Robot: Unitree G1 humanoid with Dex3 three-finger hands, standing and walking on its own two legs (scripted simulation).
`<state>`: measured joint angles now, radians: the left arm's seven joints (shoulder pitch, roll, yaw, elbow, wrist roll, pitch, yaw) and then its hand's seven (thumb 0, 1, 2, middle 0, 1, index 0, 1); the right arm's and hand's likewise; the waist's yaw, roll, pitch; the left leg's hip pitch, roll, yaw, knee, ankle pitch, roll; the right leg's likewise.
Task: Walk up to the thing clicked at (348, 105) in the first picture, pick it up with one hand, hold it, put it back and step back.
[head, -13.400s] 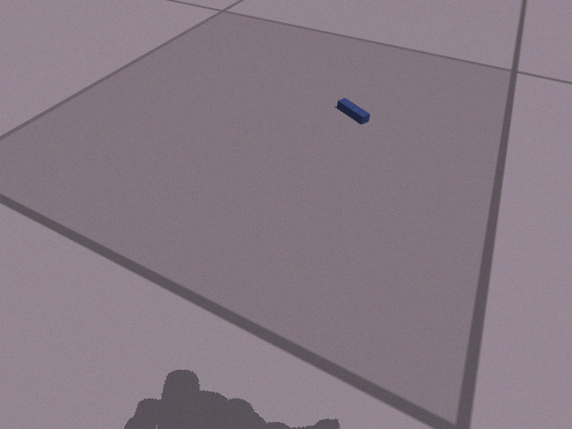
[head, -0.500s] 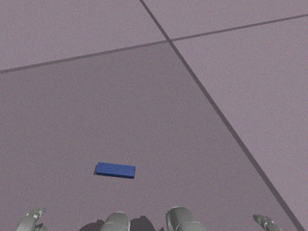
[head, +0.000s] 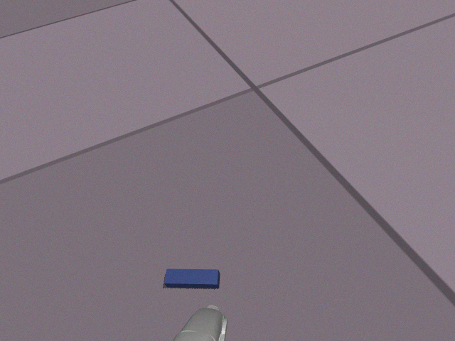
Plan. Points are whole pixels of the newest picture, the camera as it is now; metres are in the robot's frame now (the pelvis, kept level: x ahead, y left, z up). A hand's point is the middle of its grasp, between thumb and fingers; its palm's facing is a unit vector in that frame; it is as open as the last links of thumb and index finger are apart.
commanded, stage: walk up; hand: left
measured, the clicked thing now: (192, 278) +0.46 +0.27 -0.74
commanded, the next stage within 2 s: none
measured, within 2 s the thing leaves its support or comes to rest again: neither
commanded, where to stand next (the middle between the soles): +0.09 +0.03 m, yaw -1 degrees
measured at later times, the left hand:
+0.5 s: hand out of the picture +0.07 +0.31 -0.15, palm faces +0.01 -0.93 -0.36, open 7.4 cm
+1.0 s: hand out of the picture +0.00 +0.36 -0.13, palm faces +0.09 -0.86 -0.50, open 7.4 cm
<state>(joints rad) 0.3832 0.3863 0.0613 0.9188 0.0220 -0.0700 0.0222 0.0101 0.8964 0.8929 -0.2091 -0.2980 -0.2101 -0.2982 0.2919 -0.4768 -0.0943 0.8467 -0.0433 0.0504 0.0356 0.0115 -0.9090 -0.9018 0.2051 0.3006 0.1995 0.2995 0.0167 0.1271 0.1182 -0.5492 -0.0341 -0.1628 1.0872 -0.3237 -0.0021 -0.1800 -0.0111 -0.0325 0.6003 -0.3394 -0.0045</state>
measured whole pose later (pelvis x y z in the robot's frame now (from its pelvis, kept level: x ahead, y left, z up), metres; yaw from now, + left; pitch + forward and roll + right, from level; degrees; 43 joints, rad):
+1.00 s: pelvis -0.06 +0.05 -0.01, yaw +4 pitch -5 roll +2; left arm 0.28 0.43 0.09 0.91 0.04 0.03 0.01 0.01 0.90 0.89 -0.20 -0.30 -0.21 -0.30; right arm 0.39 -0.40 -0.07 0.92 -0.04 0.00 0.04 0.01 -0.91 -0.90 0.21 0.30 0.20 0.30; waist -0.03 0.01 0.02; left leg -0.15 -0.03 0.03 0.65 -0.43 0.02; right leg -0.58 0.00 0.12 1.03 -0.43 -0.03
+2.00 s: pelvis -0.05 +0.08 -0.03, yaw -7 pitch -4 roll +1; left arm 0.19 0.50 0.10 0.77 0.05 0.10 -0.05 0.01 0.90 0.89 -0.20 -0.30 -0.20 -0.30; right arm 0.25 -0.39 -0.06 0.86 -0.02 -0.05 -0.07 0.01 -0.90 -0.90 0.22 0.30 0.21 0.30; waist 0.03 -0.15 0.18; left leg -0.50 0.11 0.03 0.78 -0.23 -0.03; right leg -0.51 0.03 0.17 1.34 -0.45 0.00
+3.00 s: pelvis -0.01 +0.02 -0.02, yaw +2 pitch -3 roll +1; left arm 0.17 0.40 0.05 0.87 -0.02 0.03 -0.02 0.01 0.90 0.89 -0.20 -0.30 -0.20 -0.30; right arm 0.25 -0.43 -0.04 0.83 0.00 -0.01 -0.03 0.01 -0.90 -0.90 0.21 0.30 0.20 0.30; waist 0.00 -0.05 0.19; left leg -0.32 0.06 -0.04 0.74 -0.36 -0.05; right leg -0.43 -0.06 0.00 0.71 -0.21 0.00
